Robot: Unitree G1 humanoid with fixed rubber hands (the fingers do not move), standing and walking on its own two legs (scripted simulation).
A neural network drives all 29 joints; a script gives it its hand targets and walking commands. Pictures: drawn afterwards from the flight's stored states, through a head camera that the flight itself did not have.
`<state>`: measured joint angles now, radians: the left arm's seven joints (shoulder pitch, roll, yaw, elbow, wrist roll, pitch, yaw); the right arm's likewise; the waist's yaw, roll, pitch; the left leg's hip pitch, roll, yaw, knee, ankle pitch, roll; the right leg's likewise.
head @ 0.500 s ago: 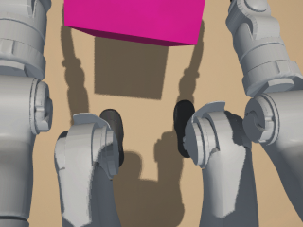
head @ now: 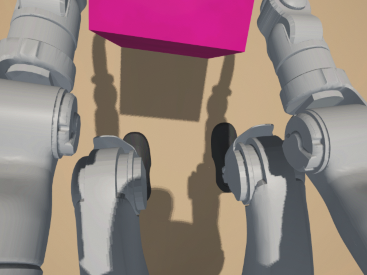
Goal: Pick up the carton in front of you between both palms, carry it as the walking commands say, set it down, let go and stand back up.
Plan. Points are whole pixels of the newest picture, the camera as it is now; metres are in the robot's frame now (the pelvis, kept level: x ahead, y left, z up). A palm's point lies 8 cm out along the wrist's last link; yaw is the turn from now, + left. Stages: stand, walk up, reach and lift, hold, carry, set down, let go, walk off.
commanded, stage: reach and lift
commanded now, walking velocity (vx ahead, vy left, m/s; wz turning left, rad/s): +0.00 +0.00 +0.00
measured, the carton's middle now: out of the picture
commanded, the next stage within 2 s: none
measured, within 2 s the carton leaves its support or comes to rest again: leaves its support in 0.16 s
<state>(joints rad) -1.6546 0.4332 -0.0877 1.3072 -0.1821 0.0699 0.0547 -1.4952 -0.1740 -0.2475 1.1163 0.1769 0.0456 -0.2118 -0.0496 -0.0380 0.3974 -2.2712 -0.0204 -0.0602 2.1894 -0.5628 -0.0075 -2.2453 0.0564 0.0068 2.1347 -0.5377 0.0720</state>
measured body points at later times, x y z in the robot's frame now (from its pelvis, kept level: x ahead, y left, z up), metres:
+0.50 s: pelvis +0.01 +0.00 +0.03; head +0.31 +0.05 +0.35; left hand +0.55 +0.18 -0.07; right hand +0.54 -0.12 -0.06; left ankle +0.11 +0.12 -0.34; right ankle +0.13 -0.14 -0.34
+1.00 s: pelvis +0.02 -0.01 +0.15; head +0.26 +0.03 +0.53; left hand +0.50 +0.18 +0.09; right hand +0.51 -0.12 +0.09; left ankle +0.11 +0.12 -0.34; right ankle +0.13 -0.14 -0.34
